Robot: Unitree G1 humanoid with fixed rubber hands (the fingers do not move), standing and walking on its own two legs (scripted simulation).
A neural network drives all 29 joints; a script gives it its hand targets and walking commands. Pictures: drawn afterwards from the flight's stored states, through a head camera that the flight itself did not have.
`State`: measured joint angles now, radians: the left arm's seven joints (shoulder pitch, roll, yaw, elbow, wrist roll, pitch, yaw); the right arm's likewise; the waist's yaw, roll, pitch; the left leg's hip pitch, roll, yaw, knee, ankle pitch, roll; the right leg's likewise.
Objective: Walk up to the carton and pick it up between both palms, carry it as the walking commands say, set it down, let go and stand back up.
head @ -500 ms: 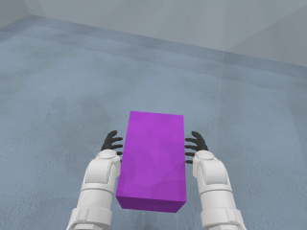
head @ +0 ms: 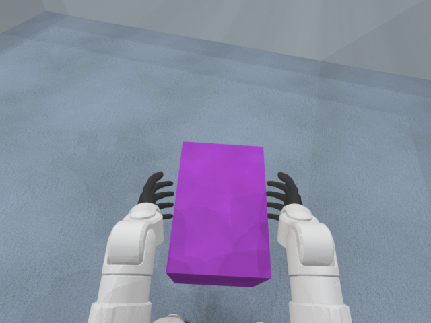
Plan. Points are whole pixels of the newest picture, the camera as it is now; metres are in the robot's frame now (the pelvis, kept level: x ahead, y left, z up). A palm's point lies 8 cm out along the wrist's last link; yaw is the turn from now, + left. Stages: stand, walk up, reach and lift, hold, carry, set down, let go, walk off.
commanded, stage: carry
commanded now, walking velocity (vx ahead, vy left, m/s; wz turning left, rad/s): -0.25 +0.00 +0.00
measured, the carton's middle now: (218, 216) +0.34 +0.00 -0.03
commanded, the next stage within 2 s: none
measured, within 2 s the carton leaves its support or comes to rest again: neither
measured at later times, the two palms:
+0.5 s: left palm (121, 272) +0.18 +0.14 +0.08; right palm (293, 264) +0.21 -0.11 +0.08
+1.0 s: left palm out of the picture +0.07 +0.16 +0.09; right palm out of the picture +0.10 -0.09 +0.08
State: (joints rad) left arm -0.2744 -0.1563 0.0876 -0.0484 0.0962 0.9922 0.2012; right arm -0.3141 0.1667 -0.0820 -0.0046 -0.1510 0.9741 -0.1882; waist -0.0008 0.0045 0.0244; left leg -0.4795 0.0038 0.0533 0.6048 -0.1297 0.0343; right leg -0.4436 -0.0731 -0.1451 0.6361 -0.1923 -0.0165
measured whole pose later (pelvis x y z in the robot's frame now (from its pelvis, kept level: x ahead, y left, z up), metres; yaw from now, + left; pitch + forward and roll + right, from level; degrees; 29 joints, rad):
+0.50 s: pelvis -0.10 +0.00 -0.01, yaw +2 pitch +0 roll +1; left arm -0.33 -0.17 0.09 -0.18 0.06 1.20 0.27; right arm -0.36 0.18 -0.08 -0.15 -0.14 1.19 -0.26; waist 0.03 0.00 0.03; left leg -0.69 -0.03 0.04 1.04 -0.33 -0.05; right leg -0.50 -0.07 -0.14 0.65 -0.13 -0.05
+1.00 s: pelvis -0.23 +0.01 +0.00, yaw +1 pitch +4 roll -2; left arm -0.35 -0.18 0.09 -0.24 0.04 1.15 0.29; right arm -0.39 0.19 -0.10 -0.21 -0.14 1.12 -0.26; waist 0.06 0.06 0.04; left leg -0.51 0.06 0.08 0.71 -0.27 0.02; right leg -0.38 0.00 -0.10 0.61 -0.31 -0.01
